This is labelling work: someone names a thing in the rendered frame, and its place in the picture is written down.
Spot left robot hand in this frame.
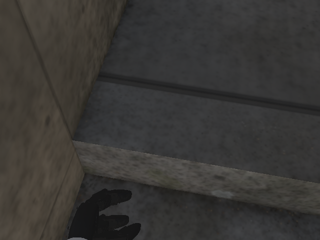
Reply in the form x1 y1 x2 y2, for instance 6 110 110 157
67 188 141 240

